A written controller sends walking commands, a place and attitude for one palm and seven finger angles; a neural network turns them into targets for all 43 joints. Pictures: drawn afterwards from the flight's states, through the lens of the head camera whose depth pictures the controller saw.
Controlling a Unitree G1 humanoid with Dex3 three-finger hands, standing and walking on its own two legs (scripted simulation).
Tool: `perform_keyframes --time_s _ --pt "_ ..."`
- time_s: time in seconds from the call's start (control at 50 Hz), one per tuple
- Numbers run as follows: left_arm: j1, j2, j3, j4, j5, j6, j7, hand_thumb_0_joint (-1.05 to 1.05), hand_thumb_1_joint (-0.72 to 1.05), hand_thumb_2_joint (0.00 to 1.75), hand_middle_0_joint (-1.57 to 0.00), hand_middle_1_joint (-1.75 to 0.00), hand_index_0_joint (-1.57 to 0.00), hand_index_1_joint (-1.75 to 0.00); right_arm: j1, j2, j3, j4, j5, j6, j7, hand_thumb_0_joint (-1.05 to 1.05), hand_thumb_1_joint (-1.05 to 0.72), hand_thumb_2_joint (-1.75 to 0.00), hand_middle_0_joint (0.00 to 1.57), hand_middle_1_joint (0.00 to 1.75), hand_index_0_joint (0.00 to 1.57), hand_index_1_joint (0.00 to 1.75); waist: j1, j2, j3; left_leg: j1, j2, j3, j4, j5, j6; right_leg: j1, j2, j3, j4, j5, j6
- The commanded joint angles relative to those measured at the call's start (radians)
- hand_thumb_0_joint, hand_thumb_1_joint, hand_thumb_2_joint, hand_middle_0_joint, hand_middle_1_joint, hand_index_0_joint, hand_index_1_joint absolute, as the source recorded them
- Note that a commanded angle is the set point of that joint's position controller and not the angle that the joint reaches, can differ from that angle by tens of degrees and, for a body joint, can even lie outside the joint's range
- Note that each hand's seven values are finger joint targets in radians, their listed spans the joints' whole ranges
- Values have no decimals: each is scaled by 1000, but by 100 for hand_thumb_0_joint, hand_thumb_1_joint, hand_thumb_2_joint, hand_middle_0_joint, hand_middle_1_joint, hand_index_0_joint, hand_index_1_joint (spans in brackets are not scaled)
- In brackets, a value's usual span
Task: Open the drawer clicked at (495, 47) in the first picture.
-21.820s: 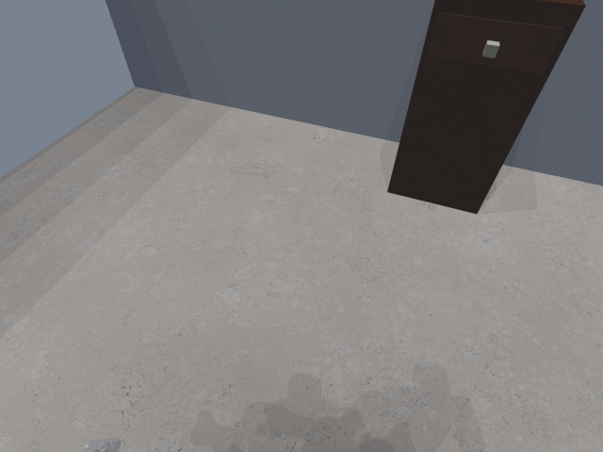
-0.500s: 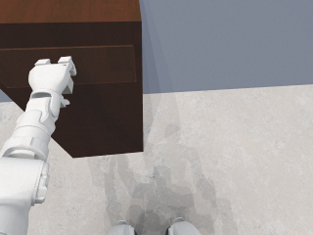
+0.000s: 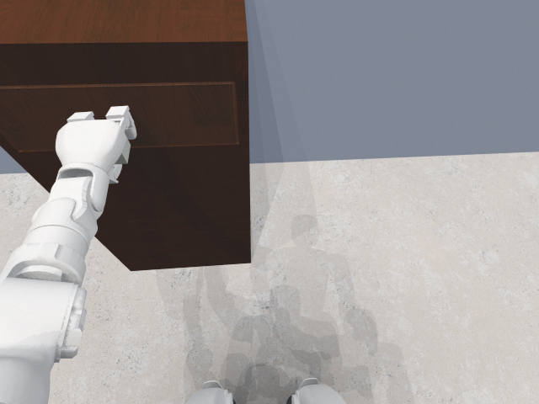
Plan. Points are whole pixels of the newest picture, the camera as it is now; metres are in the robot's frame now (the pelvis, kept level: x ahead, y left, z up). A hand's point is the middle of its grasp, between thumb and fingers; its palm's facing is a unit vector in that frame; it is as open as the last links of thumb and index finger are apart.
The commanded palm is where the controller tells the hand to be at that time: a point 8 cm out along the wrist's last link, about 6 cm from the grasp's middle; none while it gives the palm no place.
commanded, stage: pull the drawer open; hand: left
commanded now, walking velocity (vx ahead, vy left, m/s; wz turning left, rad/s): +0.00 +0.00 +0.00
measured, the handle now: (114, 137) +0.53 +0.23 +0.04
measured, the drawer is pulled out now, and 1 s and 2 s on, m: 0.00 0.09 0.21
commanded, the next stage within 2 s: none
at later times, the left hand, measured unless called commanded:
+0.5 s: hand (106, 174) +0.47 +0.23 +0.02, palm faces -0.04 -0.06 -1.00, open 7.7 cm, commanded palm +0.42 +0.23 +0.08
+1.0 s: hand (99, 214) +0.40 +0.23 +0.02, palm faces -0.03 -0.06 -1.00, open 7.6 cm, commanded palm +0.36 +0.24 +0.08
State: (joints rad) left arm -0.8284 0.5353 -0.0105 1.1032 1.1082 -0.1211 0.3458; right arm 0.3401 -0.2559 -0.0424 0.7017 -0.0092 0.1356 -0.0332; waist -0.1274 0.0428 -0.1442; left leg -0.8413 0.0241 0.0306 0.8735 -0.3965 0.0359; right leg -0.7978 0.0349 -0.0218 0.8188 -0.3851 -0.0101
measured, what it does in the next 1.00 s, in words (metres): stands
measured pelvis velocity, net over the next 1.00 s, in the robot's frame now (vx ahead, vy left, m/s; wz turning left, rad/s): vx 0.03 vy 0.00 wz -0.01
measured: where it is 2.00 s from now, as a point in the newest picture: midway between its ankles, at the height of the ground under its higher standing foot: outside the picture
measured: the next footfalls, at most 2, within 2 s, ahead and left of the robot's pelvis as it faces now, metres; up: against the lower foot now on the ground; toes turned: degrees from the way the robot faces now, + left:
none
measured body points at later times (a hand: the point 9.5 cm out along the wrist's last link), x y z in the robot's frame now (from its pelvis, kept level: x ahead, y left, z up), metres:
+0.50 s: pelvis +0.03 +0.01 +0.01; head +0.11 +0.00 +0.45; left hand +0.46 +0.23 +0.07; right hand +0.05 -0.27 -0.12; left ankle +0.00 +0.10 -0.69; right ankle -0.01 -0.12 -0.69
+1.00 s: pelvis +0.03 +0.00 +0.02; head +0.08 -0.01 +0.46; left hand +0.39 +0.23 +0.07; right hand +0.15 -0.27 -0.11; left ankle +0.00 +0.10 -0.69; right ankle -0.01 -0.12 -0.69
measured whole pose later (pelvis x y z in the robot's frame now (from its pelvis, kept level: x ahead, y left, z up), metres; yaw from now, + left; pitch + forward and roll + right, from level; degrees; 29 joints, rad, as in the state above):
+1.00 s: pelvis +0.03 +0.00 +0.02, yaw +0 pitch +14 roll -1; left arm -0.31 0.42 -0.04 0.59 1.06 -0.06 0.32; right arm 0.21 -0.24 -0.06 0.63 0.01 0.15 -0.03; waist -0.02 0.04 -0.14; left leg -0.60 0.02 0.05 0.76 -0.40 0.03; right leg -0.58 0.03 0.00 0.73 -0.40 -0.02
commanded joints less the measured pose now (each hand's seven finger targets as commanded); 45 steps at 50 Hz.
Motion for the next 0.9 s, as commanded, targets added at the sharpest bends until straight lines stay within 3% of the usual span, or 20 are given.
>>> perform_keyframes --time_s 0.0,0.06,0.14,0.18,0.2,0.28,0.3,0.32,0.36,0.4,0.42,0.44,0.46,0.48,0.5,0.52,0.58,0.8,0.84,0.88 --pt "-398 286 73 -162 -21 45 24 0 90 90 -40 -135 -40 -135 147 -172 -56 -49 -3 -7 -12 0 -90 -90 20 30 20 30 0 51 -423 321 -37 -14 -76 366 12 190 29 10 -104 325 -19" --pt "-316 317 110 -164 -30 36 11 0 90 90 -40 -135 -40 -135 136 -173 -53 -60 -2 1 -11 0 -90 -90 20 30 20 30 29 32 -430 305 -39 -8 -82 381 12 239 28 13 -101 356 -21" --pt "-236 270 87 -191 -31 28 6 0 90 90 -40 -135 -40 -135 121 -168 -57 -73 4 2 -7 0 -90 -90 20 30 20 30 44 38 -400 318 -36 -3 -97 383 10 235 31 9 -107 352 -23" --pt "-195 294 113 -196 -27 22 3 0 90 90 -40 -135 -40 -135 118 -169 -58 -74 5 7 -8 0 -90 -90 20 30 20 30 54 17 -409 318 -33 -2 -98 409 10 251 31 11 -102 378 -22" --pt "-179 250 83 -212 -30 22 1 0 90 90 -40 -135 -40 -135 113 -166 -62 -79 4 6 -7 0 -90 -90 20 30 20 30 53 27 -400 327 -34 1 -101 408 9 249 31 10 -106 376 -23" --pt "-93 231 98 -286 -31 11 4 0 90 90 -40 -135 -40 -135 102 -160 -70 -89 3 8 0 0 -90 -90 20 30 20 30 77 26 -440 375 -26 3 -100 509 7 282 33 8 -96 449 -25" --pt "-26 225 110 -284 -36 15 5 0 90 90 -40 -135 -40 -135 94 -158 -72 -94 3 10 3 0 -90 -90 20 30 20 30 94 15 -419 368 -27 6 -103 513 6 293 33 7 -99 453 -26" --pt "-28 219 105 -303 -33 15 6 0 90 90 -40 -135 -40 -135 89 -160 -72 -95 5 11 2 0 -90 -90 20 30 20 30 85 0 -412 374 -22 1 -107 525 6 285 33 4 -99 454 -25" --pt "6 217 119 -337 -40 15 9 0 90 90 -40 -135 -40 -135 81 -159 -75 -98 4 12 4 0 -90 -90 20 30 20 30 95 -8 -405 383 -19 1 -107 574 7 305 31 6 -100 487 -27" --pt "48 171 91 -365 -37 24 14 0 90 90 -40 -135 -40 -135 68 -152 -79 -104 6 13 8 0 -90 -90 20 30 20 30 94 3 -392 412 -18 1 -108 606 6 295 33 4 -104 494 -25" --pt "36 194 108 -402 -32 24 20 0 90 90 -40 -135 -40 -135 63 -155 -79 -104 6 14 9 0 -90 -90 20 30 20 30 95 7 -404 424 -12 -5 -111 621 4 292 32 2 -102 489 -24" --pt "63 150 75 -401 -34 35 20 0 90 90 -40 -135 -40 -135 56 -150 -79 -109 8 14 11 0 -90 -90 20 30 20 30 91 12 -383 432 -15 -5 -112 626 3 285 34 0 -106 484 -26" --pt "57 148 79 -433 -37 37 21 0 90 90 -40 -135 -40 -135 53 -151 -82 -109 8 13 14 0 -90 -90 20 30 20 30 89 8 -388 446 -9 -8 -111 656 3 291 31 -1 -106 497 -27" --pt "65 165 92 -462 -31 38 27 0 90 90 -40 -135 -40 -135 47 -150 -80 -112 8 14 15 0 -90 -90 20 30 20 30 98 20 -410 469 -6 -15 -112 679 0 286 32 -1 -101 494 -24" --pt "103 119 63 -486 -39 47 26 0 90 90 -40 -135 -40 -135 39 -144 -84 -118 8 12 18 0 -90 -90 20 30 20 30 99 38 -406 488 -7 -12 -110 711 0 291 32 -2 -104 510 -26" --pt "123 129 76 -508 -42 53 28 0 90 90 -40 -135 -40 -135 30 -143 -83 -121 9 12 20 0 -90 -90 20 30 20 30 104 31 -411 495 -5 -14 -112 716 -1 297 31 -3 -107 511 -25" --pt "132 110 60 -546 -52 69 24 0 90 90 -40 -135 -40 -135 7 -143 -79 -127 11 12 19 0 -90 -90 20 30 20 30 91 -2 -382 491 -9 -14 -120 692 3 312 28 0 -118 525 -20" --pt "285 138 107 -604 -57 80 12 0 90 90 -40 -135 -40 -135 -73 -128 -64 -159 14 1 -1 0 -90 -90 20 30 20 30 128 -8 -307 450 -31 1 -147 573 3 374 21 5 -132 508 -28" --pt "276 110 82 -628 -54 80 13 0 90 90 -40 -135 -40 -135 -82 -125 -64 -163 13 -3 -1 0 -90 -90 20 30 20 30 123 -5 -311 457 -33 5 -148 552 3 367 20 4 -135 493 -27" --pt "280 139 106 -649 -50 75 15 0 90 90 -40 -135 -40 -135 -95 -124 -60 -163 13 -3 -4 0 -90 -90 20 30 20 30 132 4 -327 462 -35 8 -151 541 2 376 18 11 -135 488 -27"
